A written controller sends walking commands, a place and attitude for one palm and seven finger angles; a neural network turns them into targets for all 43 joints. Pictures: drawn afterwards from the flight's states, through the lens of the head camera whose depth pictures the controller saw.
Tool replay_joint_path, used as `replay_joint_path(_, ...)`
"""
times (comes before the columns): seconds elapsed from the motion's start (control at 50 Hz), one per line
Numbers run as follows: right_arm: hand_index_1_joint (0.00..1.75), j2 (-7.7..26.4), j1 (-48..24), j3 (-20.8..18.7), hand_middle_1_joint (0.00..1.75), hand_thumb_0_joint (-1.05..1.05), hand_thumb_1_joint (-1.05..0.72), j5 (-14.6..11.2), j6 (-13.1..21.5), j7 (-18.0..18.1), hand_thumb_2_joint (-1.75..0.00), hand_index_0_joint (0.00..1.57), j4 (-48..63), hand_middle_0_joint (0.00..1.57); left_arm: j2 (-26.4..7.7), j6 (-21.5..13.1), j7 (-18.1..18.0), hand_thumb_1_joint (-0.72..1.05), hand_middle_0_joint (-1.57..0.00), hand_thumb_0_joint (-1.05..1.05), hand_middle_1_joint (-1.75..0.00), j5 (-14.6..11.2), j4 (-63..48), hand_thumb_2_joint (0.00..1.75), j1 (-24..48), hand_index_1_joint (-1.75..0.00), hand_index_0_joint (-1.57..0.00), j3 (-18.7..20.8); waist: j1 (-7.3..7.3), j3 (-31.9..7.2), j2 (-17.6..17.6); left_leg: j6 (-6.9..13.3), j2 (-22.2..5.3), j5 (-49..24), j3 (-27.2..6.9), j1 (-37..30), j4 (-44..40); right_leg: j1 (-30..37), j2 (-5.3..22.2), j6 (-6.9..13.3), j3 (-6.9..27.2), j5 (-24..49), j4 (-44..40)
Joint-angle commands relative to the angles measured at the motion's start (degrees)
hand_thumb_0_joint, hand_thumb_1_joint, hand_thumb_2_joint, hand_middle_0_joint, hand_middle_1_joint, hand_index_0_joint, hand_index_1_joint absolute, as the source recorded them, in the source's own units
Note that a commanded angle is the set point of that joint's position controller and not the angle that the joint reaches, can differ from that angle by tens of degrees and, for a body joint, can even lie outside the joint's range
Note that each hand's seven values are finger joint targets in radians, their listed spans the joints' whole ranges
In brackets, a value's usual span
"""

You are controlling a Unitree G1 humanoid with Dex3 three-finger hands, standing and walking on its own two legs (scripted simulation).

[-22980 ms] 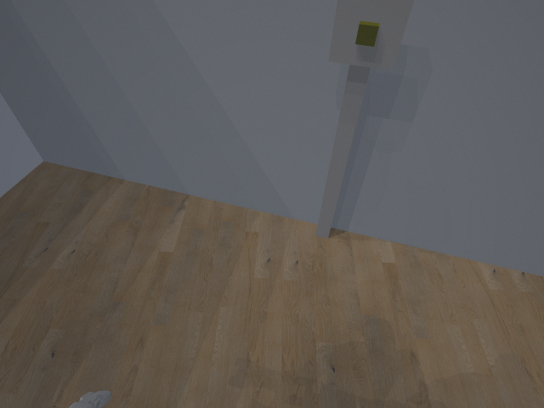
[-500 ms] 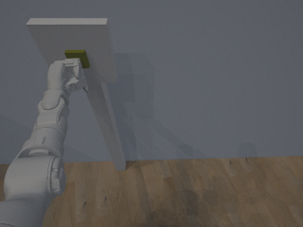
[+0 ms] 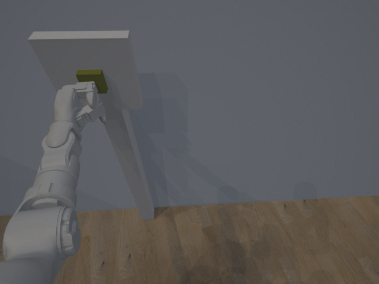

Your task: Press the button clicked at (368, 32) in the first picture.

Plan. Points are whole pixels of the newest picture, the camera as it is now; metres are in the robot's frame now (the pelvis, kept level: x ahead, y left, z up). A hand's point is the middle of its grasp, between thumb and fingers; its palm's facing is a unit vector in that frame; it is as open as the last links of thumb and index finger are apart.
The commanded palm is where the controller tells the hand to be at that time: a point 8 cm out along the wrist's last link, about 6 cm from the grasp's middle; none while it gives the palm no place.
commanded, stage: pull the fist back off the button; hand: left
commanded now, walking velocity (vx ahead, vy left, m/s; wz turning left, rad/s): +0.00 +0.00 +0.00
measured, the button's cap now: (93, 80) +0.50 +0.20 +0.17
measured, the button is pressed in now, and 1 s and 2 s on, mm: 6 0 0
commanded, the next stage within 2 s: draw the hand back to the body in 0.68 s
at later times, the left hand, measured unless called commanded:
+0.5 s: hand (92, 131) +0.38 +0.19 +0.14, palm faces +0.06 -1.00 +0.00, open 3.1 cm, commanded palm +0.35 +0.23 +0.14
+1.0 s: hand (83, 142) +0.34 +0.19 +0.15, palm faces +0.09 -1.00 -0.03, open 3.1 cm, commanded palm +0.30 +0.24 +0.15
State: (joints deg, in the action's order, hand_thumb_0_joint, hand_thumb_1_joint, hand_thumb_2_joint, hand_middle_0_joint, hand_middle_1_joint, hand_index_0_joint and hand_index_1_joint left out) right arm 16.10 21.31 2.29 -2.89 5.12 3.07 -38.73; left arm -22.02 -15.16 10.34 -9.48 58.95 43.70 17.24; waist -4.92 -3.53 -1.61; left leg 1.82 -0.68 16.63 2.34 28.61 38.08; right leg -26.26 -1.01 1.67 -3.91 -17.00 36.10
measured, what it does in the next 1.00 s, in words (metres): stands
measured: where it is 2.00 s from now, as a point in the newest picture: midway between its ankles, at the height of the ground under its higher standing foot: outside the picture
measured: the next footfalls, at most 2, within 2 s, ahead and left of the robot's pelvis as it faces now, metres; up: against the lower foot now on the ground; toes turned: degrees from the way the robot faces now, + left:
none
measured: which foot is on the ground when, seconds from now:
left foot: down 0.00-1.00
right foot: down 0.00-1.00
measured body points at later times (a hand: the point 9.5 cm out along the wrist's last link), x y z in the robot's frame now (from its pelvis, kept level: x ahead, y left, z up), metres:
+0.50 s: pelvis +0.04 +0.01 +0.01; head +0.04 -0.01 +0.46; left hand +0.37 +0.24 +0.14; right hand +0.21 -0.23 -0.08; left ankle +0.03 +0.10 -0.72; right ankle +0.01 -0.10 -0.72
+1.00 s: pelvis +0.03 -0.01 +0.01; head +0.01 -0.03 +0.46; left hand +0.33 +0.24 +0.15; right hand +0.19 -0.24 -0.08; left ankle +0.03 +0.10 -0.72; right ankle +0.01 -0.10 -0.72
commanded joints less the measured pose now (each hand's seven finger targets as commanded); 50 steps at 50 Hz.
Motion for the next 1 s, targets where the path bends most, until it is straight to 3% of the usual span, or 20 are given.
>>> replay_joint_path(0.0, 0.3, 7.8, -0.7, -3.4, 0.3, 0.0, -0.9, -0.5, 2.0, 0.1, -0.9, 0.2, 8.3, 0.2, -11.2, -2.4, -0.7, 0.9, -1.3, 0.0, -1.5, -1.6, -19.9, 0.9, 20.5, -1.5, -1.3, 1.6, 1.67, -18.0, -1.5, 0.6, 0.4, -5.5, -3.8, -12.7, -6.1, 6.4, -0.2, -0.1, 3.4, 8.0, -5.8)
replay_joint_path(0.06, 0.3, 7.4, -2.2, -3.5, 0.3, 0.0, -0.9, -0.8, 1.9, 0.2, -0.9, 0.2, 9.0, 0.2, -8.4, -0.9, -1.1, 0.9, -1.3, 0.0, -1.5, -2.2, -25.0, 0.9, 17.5, -1.5, -1.3, -0.2, 1.55, -15.5, -0.1, 0.6, 0.1, -6.2, -3.6, -13.7, -6.9, 6.0, -0.3, -0.2, 2.9, 8.9, -6.4)
replay_joint_path(0.1, 0.3, 7.4, -3.1, -3.6, 0.3, 0.0, -0.9, -0.9, 1.9, 0.2, -0.9, 0.2, 9.7, 0.2, -8.4, 0.2, -1.6, 0.9, -1.3, 0.0, -1.5, -2.5, -28.0, 0.9, 12.9, -1.5, -1.3, 0.4, 2.45, -15.3, 1.7, 0.8, 0.0, -7.6, -3.5, -14.2, -7.0, 7.4, -0.3, -0.2, 2.9, 10.1, -6.6)
replay_joint_path(0.2, 0.3, 6.9, -5.4, -3.4, 0.3, 0.0, -0.9, -0.7, 2.1, 0.2, -0.9, 0.2, 10.9, 0.2, -7.4, 2.2, -2.5, 0.9, -1.3, 0.0, -1.5, -2.9, -37.7, 0.9, 5.5, -1.5, -1.3, 0.6, 3.86, -15.5, 2.2, 0.6, -0.2, -12.9, -3.4, -16.6, -7.5, 10.4, -0.2, 0.0, 2.5, 15.1, -6.3)
replay_joint_path(0.24, 0.3, 6.3, -6.7, -3.2, 0.3, 0.0, -0.9, -0.9, 2.2, 0.2, -0.9, 0.2, 11.5, 0.2, -5.0, 3.3, -2.5, 0.9, -1.3, 0.0, -1.5, -2.9, -41.0, 0.9, 2.6, -1.5, -1.3, -1.0, 4.08, -15.2, 0.0, 0.4, -0.1, -14.6, -3.1, -18.0, -7.7, 10.7, 0.1, -0.1, 2.5, 16.9, -6.2)
replay_joint_path(0.32, 0.3, 5.8, -8.4, -3.3, 0.3, 0.0, -0.9, -0.8, 2.5, 0.1, -0.9, 0.2, 12.3, 0.2, -4.3, 5.7, -2.7, 0.9, -1.3, 0.0, -1.5, -3.1, -49.0, 0.9, -4.6, -1.5, -1.3, -0.7, 5.23, -17.1, 0.1, 0.1, -0.4, -21.8, -3.3, -21.0, -7.6, 13.0, 0.3, 0.0, 2.1, 21.8, -5.7)
replay_joint_path(0.36, 0.3, 5.3, -9.5, -3.2, 0.3, 0.0, -0.9, -0.8, 2.7, 0.0, -0.9, 0.2, 12.7, 0.2, -1.5, 7.2, -2.5, 0.9, -1.3, 0.0, -1.5, -3.6, -53.4, 0.9, -6.9, -1.5, -1.3, -2.8, 5.01, -16.4, -1.7, -0.2, -0.5, -24.7, -3.3, -22.5, -7.3, 12.6, 0.5, -0.1, 1.9, 23.3, -5.9)
replay_joint_path(0.4, 0.3, 5.4, -10.0, -3.2, 0.3, 0.0, -0.9, -0.8, 2.7, 0.0, -0.9, 0.2, 12.7, 0.2, -1.3, 8.9, -2.4, 0.9, -1.3, 0.0, -1.5, -3.8, -55.6, 0.9, -10.8, -1.5, -1.3, -2.8, 5.05, -15.1, 1.2, -0.1, -0.6, -26.1, -3.3, -22.1, -7.2, 13.5, 0.4, -0.3, 1.6, 24.6, -6.1)
replay_joint_path(0.44, 0.3, 5.3, -10.7, -3.2, 0.3, 0.0, -0.9, -0.9, 2.5, 0.1, -0.9, 0.2, 12.9, 0.2, -1.3, 10.9, -2.4, 0.9, -1.3, 0.0, -1.5, -4.1, -57.4, 0.9, -13.7, -1.5, -1.3, -2.3, 5.25, -14.3, 1.1, -0.2, -0.3, -25.5, -3.0, -21.8, -7.4, 13.9, 0.5, -0.4, 1.5, 25.6, -6.4)
replay_joint_path(0.5, 0.3, 5.0, -11.9, -3.0, 0.3, 0.0, -0.9, -0.9, 2.4, 0.3, -0.9, 0.2, 13.2, 0.2, 1.1, 13.1, -2.5, 0.9, -1.3, 0.0, -1.5, -4.0, -61.0, 0.9, -14.0, -1.5, -1.3, -4.8, 4.45, -12.1, 2.0, -0.1, -0.1, -23.6, -3.2, -21.7, -7.6, 13.0, 0.4, -0.5, 1.2, 24.1, -6.9)
replay_joint_path(0.54, 0.3, 4.9, -12.8, -2.8, 0.3, 0.0, -0.9, -0.9, 2.2, 0.5, -0.9, 0.2, 13.5, 0.2, 0.6, 13.9, -2.9, 0.9, -1.3, 0.0, -1.5, -3.9, -63.0, 0.9, -16.3, -1.5, -1.3, -4.3, 4.85, -11.9, 1.1, -0.2, 0.2, -22.0, -3.2, -21.8, -8.0, 13.2, 0.5, -0.4, 1.1, 23.0, -7.2)
replay_joint_path(0.58, 0.3, 4.4, -13.5, -2.5, 0.3, 0.0, -0.9, -0.8, 2.3, 0.7, -0.9, 0.2, 13.5, 0.2, 2.6, 13.9, -3.2, 0.9, -1.3, 0.0, -1.5, -3.5, -65.7, 0.9, -15.0, -1.5, -1.3, -6.6, 4.28, -12.0, -0.9, -0.4, 0.2, -22.3, -3.6, -23.1, -7.9, 12.5, 0.5, -0.3, 1.0, 22.2, -7.1)
replay_joint_path(0.6, 0.3, 4.5, -13.3, -2.4, 0.3, 0.0, -0.9, -0.6, 2.3, 0.7, -0.9, 0.2, 13.1, 0.2, 2.5, 13.7, -3.5, 0.9, -1.3, 0.0, -1.5, -3.4, -66.3, 0.9, -13.3, -1.5, -1.3, -7.2, 3.44, -11.4, -0.5, -0.2, 0.2, -21.3, -3.6, -23.1, -7.6, 11.7, 0.4, -0.4, 1.2, 21.6, -7.5)
replay_joint_path(0.68, 0.3, 4.4, -13.9, -2.1, 0.3, 0.0, -0.9, -0.3, 2.1, 1.2, -0.9, 0.2, 12.4, 0.2, 0.6, 13.5, -4.5, 0.9, -1.3, 0.0, -1.5, -3.2, -64.6, 0.9, -13.3, -1.5, -1.3, -5.2, 3.95, -11.4, 0.3, -0.3, 0.5, -17.9, -4.0, -22.4, -8.5, 12.1, 0.5, -0.3, 1.2, 18.6, -8.0)
replay_joint_path(0.7, 0.3, 4.8, -13.7, -1.9, 0.3, 0.0, -0.9, -0.2, 1.7, 1.3, -0.9, 0.2, 11.9, 0.2, -0.7, 13.8, -4.7, 0.9, -1.3, 0.0, -1.5, -3.2, -61.7, 0.9, -13.8, -1.5, -1.3, -4.1, 3.78, -9.8, 3.1, -0.1, 0.4, -15.7, -3.9, -20.8, -8.7, 12.0, 0.3, -0.4, 1.3, 17.1, -8.6)
replay_joint_path(0.74, 0.3, 4.7, -14.3, -1.7, 0.3, 0.0, -0.9, -0.4, 1.2, 1.7, -0.9, 0.2, 11.7, 0.2, -1.8, 14.3, -4.8, 0.9, -1.3, 0.0, -1.5, -3.5, -59.2, 0.9, -11.7, -1.5, -1.3, -2.8, 3.79, -9.4, 3.5, 0.1, 0.9, -13.1, -3.6, -19.5, -9.3, 12.7, 0.6, -0.5, 1.8, 15.6, -9.2)
replay_joint_path(0.8, 0.3, 4.7, -15.2, -1.6, 0.3, 0.0, -0.9, -0.4, 0.8, 1.7, -0.9, 0.2, 12.5, 0.2, -4.1, 14.7, -4.3, 0.9, -1.3, 0.0, -1.5, -3.6, -58.0, 0.9, -15.0, -1.5, -1.3, -0.4, 5.64, -11.4, 1.3, 0.1, 1.2, -13.1, -3.3, -19.1, -9.6, 15.2, 0.8, -0.3, 2.3, 15.4, -9.5)
replay_joint_path(0.88, 0.3, 4.0, -16.2, -1.6, 0.3, 0.0, -0.9, -0.6, 1.6, 1.1, -0.9, 0.2, 14.4, 0.2, -4.3, 13.6, -2.6, 0.9, -1.3, 0.0, -1.5, -4.8, -63.3, 0.9, -21.9, -1.5, -1.3, 1.1, 7.17, -15.1, -1.9, 0.0, 1.2, -18.5, -2.4, -20.8, -9.7, 19.7, 1.1, -0.2, 2.3, 22.9, -8.6)
replay_joint_path(0.92, 0.3, 4.3, -16.2, -1.8, 0.3, 0.0, -0.9, -0.7, 1.9, 1.0, -0.9, 0.2, 14.5, 0.2, -5.0, 13.4, -1.5, 0.9, -1.3, 0.0, -1.5, -6.0, -63.5, 0.9, -25.7, -1.5, -1.3, 2.4, 7.12, -13.1, 3.0, 0.3, 0.9, -17.7, -2.1, -19.1, -10.1, 20.3, 1.0, -0.8, 2.5, 24.2, -9.2)
replay_joint_path(0.98, 0.3, 4.5, -16.8, -1.8, 0.3, 0.0, -0.9, -1.2, 2.4, 1.2, -0.9, 0.2, 14.7, 0.2, -4.1, 14.3, 0.2, 0.9, -1.3, 0.0, -1.5, -7.3, -64.6, 0.9, -29.0, -1.5, -1.3, 2.1, 6.78, -8.6, 3.3, 0.4, 1.0, -14.5, -1.7, -17.8, -11.0, 18.4, 1.0, -1.2, 2.4, 21.7, -10.4)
